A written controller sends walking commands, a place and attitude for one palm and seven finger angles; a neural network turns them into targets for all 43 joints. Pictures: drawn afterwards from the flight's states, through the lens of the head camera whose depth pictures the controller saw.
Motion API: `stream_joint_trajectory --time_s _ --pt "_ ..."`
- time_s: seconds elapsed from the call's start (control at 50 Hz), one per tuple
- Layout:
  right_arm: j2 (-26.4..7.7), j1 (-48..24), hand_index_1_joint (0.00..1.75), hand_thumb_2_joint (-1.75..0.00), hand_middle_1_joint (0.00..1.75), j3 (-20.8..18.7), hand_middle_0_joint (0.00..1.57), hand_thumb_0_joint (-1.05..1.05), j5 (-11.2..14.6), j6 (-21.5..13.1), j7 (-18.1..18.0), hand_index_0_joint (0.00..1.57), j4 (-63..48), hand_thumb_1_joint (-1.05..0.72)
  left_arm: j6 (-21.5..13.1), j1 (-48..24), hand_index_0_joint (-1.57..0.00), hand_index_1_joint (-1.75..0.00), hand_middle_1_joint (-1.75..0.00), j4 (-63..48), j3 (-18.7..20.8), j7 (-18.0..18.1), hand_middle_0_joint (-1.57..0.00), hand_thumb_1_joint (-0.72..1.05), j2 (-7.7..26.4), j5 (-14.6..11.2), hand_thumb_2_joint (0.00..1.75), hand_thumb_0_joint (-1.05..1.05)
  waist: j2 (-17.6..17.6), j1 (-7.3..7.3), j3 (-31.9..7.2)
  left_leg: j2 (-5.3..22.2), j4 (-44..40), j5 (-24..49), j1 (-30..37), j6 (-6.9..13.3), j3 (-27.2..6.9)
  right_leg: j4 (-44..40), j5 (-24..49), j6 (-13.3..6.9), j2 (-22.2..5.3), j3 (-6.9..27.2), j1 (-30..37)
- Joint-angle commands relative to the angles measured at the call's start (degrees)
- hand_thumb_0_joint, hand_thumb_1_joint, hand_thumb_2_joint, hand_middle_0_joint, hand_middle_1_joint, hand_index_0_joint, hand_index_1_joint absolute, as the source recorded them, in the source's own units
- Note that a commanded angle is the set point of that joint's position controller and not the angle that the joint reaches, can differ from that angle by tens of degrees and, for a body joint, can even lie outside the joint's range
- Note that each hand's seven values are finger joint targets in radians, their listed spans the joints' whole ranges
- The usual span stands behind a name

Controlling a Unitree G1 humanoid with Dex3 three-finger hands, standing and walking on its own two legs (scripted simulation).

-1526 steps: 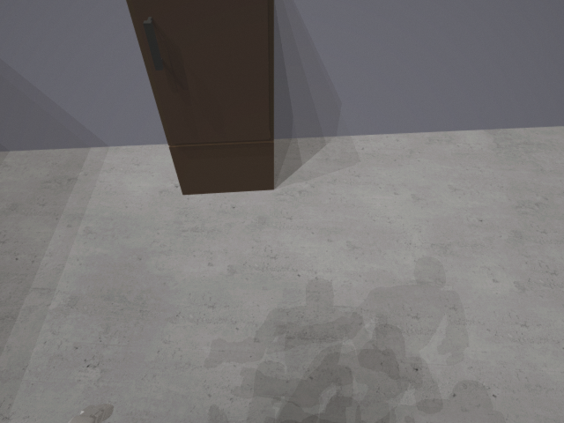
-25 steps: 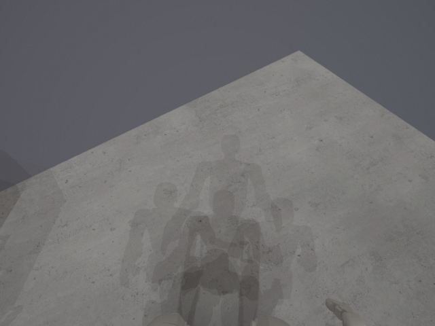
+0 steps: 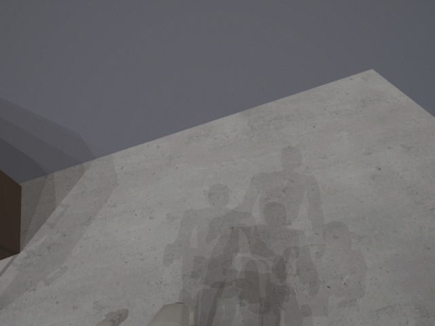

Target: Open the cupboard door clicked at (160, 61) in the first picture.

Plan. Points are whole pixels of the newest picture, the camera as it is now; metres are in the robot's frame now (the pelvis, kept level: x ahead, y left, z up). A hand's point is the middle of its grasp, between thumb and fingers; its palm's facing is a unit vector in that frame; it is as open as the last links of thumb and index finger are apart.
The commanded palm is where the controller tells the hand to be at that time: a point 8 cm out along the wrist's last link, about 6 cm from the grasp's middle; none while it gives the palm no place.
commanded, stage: turn to face it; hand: left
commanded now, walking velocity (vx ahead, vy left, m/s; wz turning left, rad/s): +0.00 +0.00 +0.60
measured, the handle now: out of the picture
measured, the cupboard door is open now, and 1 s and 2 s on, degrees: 46 46 46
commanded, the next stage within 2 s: take the last steps up to it in 1.84 s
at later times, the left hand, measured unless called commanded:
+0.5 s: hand out of the picture +0.06 +0.23 -0.16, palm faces +0.30 -0.91 -0.28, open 7.4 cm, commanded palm none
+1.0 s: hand out of the picture -0.06 +0.20 -0.19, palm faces +0.61 -0.75 -0.26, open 7.4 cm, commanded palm none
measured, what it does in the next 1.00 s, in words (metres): steps on the spot, turning left: left foot, then right foot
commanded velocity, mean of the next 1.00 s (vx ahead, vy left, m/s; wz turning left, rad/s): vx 0.00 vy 0.00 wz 0.60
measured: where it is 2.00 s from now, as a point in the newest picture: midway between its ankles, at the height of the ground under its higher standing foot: outside the picture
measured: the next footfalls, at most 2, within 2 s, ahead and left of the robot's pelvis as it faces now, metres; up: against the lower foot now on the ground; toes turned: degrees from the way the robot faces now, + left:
left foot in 0.16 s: +0.04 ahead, +0.13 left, +0.00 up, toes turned +12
right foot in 0.54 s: +0.09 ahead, -0.13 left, +0.00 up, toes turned +16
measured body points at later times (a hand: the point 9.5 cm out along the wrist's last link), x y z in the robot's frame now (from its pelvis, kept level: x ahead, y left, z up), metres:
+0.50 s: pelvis +0.02 -0.01 -0.01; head +0.08 +0.00 +0.44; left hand +0.04 +0.28 -0.14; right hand +0.17 -0.23 -0.15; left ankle +0.00 +0.13 -0.74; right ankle +0.05 -0.14 -0.72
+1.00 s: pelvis +0.03 -0.01 -0.02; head +0.07 +0.05 +0.43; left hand -0.09 +0.24 -0.17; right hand +0.29 -0.14 -0.14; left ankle -0.02 +0.08 -0.74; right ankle +0.06 -0.15 -0.68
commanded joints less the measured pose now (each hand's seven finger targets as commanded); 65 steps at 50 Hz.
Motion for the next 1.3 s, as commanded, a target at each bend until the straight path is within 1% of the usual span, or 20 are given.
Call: stream_joint_trajectory --time_s 0.0,0.06,0.1,0.12,0.14,0.26,0.46,0.48,0.52,0.62,0.76,0.84,0.86,0.88,0.9,1.02,1.16,1.24,1.26,1.28 --pt "-1.6 -5.6 0.3 -0.9 0.3 0.5 0.2 0.0 0.2 -2.3 0.3 0.2 -6.0 -0.9 -1.3 4.9 -0.2 -0.3 -0.3 -1.9 4.1 1.0 -0.2 0.9 13.8 0.0 0.9 0.0 -11.7 4.4 -8.2 0.0 -11.9 -1.3 0.0 0.5 3.3 -5.0 37.9 -6.2 -13.6 4.9 10.7" --pt "-2.2 -3.7 0.3 -0.9 0.3 0.4 0.2 0.0 0.2 -3.0 0.1 0.2 -6.1 -0.9 -1.1 4.6 -0.2 -0.3 -0.3 -1.3 4.7 0.7 -0.2 0.9 14.4 0.1 0.9 0.0 -11.6 3.53 -9.2 -0.8 -22.8 2.5 6.1 1.6 4.9 -0.3 37.0 -4.8 -14.2 3.3 9.5" --pt "-5.6 2.8 0.3 -0.9 0.3 -0.5 0.2 0.0 -0.2 -3.5 0.0 0.2 -4.7 -0.9 -0.8 3.0 -0.2 -0.3 -0.3 -1.9 4.8 0.2 -0.2 0.9 14.4 -0.8 0.9 0.0 -5.2 -0.71 -12.1 0.4 -33.9 16.6 20.6 3.6 2.9 10.7 29.0 -0.6 -12.5 -0.6 0.3" --pt "-12.6 6.9 0.3 -0.9 0.3 -2.3 0.2 0.0 -0.9 -4.0 -0.3 0.2 -4.4 -0.9 -0.4 2.8 -0.2 -0.3 -0.3 -4.0 4.2 -0.3 -0.2 0.9 10.6 -1.2 0.9 0.0 12.8 -2.88 -14.9 15.9 -36.2 34.8 31.2 10.9 -18.2 24.3 -1.8 3.9 -4.3 -2.7 -16.2" --pt "-16.1 10.5 0.3 -0.9 0.3 -3.0 0.2 0.0 -0.7 -3.5 -0.9 0.2 -3.5 -0.9 0.2 -1.5 -0.2 -0.3 -0.3 -6.5 2.9 0.0 -0.2 0.9 8.7 -0.8 0.9 0.0 17.3 -4.69 -13.6 24.4 -38.4 45.6 29.1 18.1 -26.7 33.1 -22.2 4.6 -0.4 2.8 -22.9" --pt "-10.3 0.4 0.3 -0.9 0.3 -1.0 0.2 0.0 -0.7 -4.5 -2.4 0.2 -6.0 -0.9 1.1 -0.6 -0.2 -0.3 -0.3 -2.3 3.6 -0.7 -0.2 0.9 9.0 -0.5 0.9 0.0 8.2 1.34 -9.6 12.1 -39.9 29.2 17.7 12.7 -14.1 35.1 -5.2 4.7 0.6 9.6 -19.9" --pt "-10.4 -2.3 0.3 -0.9 0.3 -2.2 0.2 0.0 -0.5 -3.3 -1.9 0.2 -6.7 -0.9 -0.1 3.7 -0.2 -0.3 -0.3 -3.0 3.3 -0.3 -0.2 0.9 9.0 -1.0 0.9 0.0 9.3 3.43 -10.9 8.2 -33.3 26.8 10.1 10.9 -18.6 1.9 1.1 3.6 6.5 6.6 0.0" --pt "-8.7 -2.7 0.3 -0.9 0.3 -2.0 0.2 0.0 -0.2 -3.3 -1.8 0.2 -7.2 -0.9 -0.7 6.1 -0.2 -0.3 -0.3 -2.5 3.8 0.1 -0.2 0.9 10.8 -0.8 0.9 0.0 4.6 4.74 -11.6 5.2 -29.1 21.0 4.8 8.4 -17.3 -6.6 5.2 2.9 3.6 8.9 7.8" --pt "-4.6 -2.8 0.3 -0.9 0.3 -1.5 0.2 0.0 0.0 -3.4 -1.2 0.2 -9.1 -0.9 -1.0 7.0 -0.2 -0.3 -0.3 -2.9 4.6 0.8 -0.2 0.9 18.3 0.2 0.9 0.0 -17.0 5.58 -10.0 -5.3 -1.5 -11.2 -8.4 2.2 -4.6 -14.7 12.8 -8.0 -22.2 31.0 9.0" --pt "-3.6 -2.0 0.3 -0.9 0.3 -0.8 0.2 0.0 -0.2 -1.9 -0.2 0.2 -5.5 -0.9 -1.5 0.1 -0.2 -0.3 -0.3 -4.2 2.8 1.1 -0.2 0.9 10.7 -0.4 0.9 0.0 -12.0 1.16 -6.9 0.2 9.6 0.7 -6.9 0.3 -3.1 -8.5 31.4 -6.1 -11.3 9.9 5.8" --pt "-1.4 -7.3 0.3 -0.9 0.3 0.6 0.2 0.0 0.2 -2.5 0.2 0.2 -6.4 -0.9 -1.3 6.8 -0.2 -0.3 -0.3 -1.2 4.2 1.0 -0.2 0.9 13.5 0.1 0.9 0.0 -12.4 4.96 -8.2 -0.6 -14.0 -1.2 0.2 1.0 3.5 -3.6 41.3 -5.8 -13.5 4.2 12.5" --pt "-3.7 -1.4 0.3 -0.9 0.3 0.1 0.2 0.0 -0.1 -3.3 0.0 0.2 -5.6 -0.9 -1.1 4.8 -0.2 -0.3 -0.3 -1.3 4.9 0.4 -0.2 0.9 15.1 -0.5 0.9 0.0 -10.0 1.07 -10.9 -2.1 -30.4 9.5 13.7 3.0 5.5 6.1 38.9 -2.4 -13.4 -0.1 7.0" --pt "-7.2 3.1 0.3 -0.9 0.3 -0.8 0.2 0.0 -0.5 -3.7 -0.1 0.2 -4.7 -0.9 -1.0 3.6 -0.2 -0.3 -0.3 -2.0 4.7 0.1 -0.2 0.9 14.0 -0.9 0.9 0.0 -2.3 -1.51 -14.0 2.7 -34.7 23.1 24.9 5.2 -0.3 16.4 29.3 0.5 -11.0 -2.1 -1.5" --pt "-14.4 7.7 0.3 -0.9 0.3 -2.7 0.2 0.0 -1.0 -4.1 -0.6 0.2 -4.4 -0.9 -0.7 2.4 -0.2 -0.3 -0.3 -4.9 3.6 -0.4 -0.2 0.9 9.5 -1.3 0.9 0.0 16.6 -3.92 -15.8 20.3 -35.6 48.6 34.7 15.1 -24.0 30.9 -13.5 5.0 -1.7 -2.3 -20.2" --pt "-16.3 11.3 0.3 -0.9 0.3 -2.7 0.2 0.0 -0.5 -3.5 -0.9 0.2 -3.0 -0.9 0.1 -1.6 -0.2 -0.3 -0.3 -6.9 2.9 0.2 -0.2 0.9 9.9 -0.7 0.9 0.0 12.1 -4.88 -15.6 24.8 -35.8 50.8 31.2 19.6 -25.1 36.2 -22.0 4.0 -0.5 5.3 -22.2" --pt "-9.9 1.1 0.3 -0.9 0.3 -0.8 0.2 0.0 -0.7 -4.6 -2.5 0.2 -5.6 -0.9 1.1 -0.3 -0.2 -0.3 -0.3 -2.5 3.5 -0.5 -0.2 0.9 9.1 -0.5 0.9 0.0 5.9 1.21 -10.3 12.4 -39.0 35.9 20.0 13.4 -14.7 35.2 -5.7 4.7 0.7 10.0 -19.9" --pt "-10.3 1.8 0.3 -0.9 0.3 -1.6 0.2 0.0 -0.9 -4.1 -2.1 0.2 -5.0 -0.9 0.8 -3.3 -0.2 -0.3 -0.3 -4.5 3.0 -0.4 -0.2 0.9 8.4 -0.8 0.9 0.0 9.1 0.45 -9.8 10.4 -37.6 33.0 17.1 13.2 -18.1 17.9 -6.9 4.5 4.5 8.4 -12.5" --pt "-9.6 -1.9 0.3 -0.9 0.3 -2.0 0.2 0.0 -0.4 -3.4 -2.0 0.2 -6.3 -0.9 -0.2 3.2 -0.2 -0.3 -0.3 -3.2 3.3 0.0 -0.2 0.9 9.2 -1.1 0.9 0.0 8.3 3.9 -11.1 7.2 -32.1 28.0 8.3 10.3 -19.6 -1.2 3.5 3.6 6.2 7.3 3.4" --pt "-7.4 -1.7 0.3 -0.9 0.3 -1.8 0.2 0.0 0.1 -3.5 -1.7 0.2 -6.6 -0.9 -0.9 5.7 -0.2 -0.3 -0.3 -2.8 4.0 0.4 -0.2 0.9 12.4 -0.6 0.9 0.0 0.2 5.17 -12.0 3.3 -26.1 18.4 1.1 7.1 -17.0 -9.5 5.8 2.2 0.1 13.2 12.3" --pt "-3.6 -1.2 0.3 -0.9 0.3 -1.2 0.2 0.0 0.4 -3.6 -1.4 0.2 -7.8 -0.9 -1.3 7.2 -0.2 -0.3 -0.3 -2.6 5.0 0.9 -0.2 0.9 17.3 0.3 0.9 0.0 -16.9 5.84 -11.8 -5.9 -11.5 -5.1 -8.5 2.1 -5.3 -13.8 11.5 -4.2 -16.9 29.3 16.4"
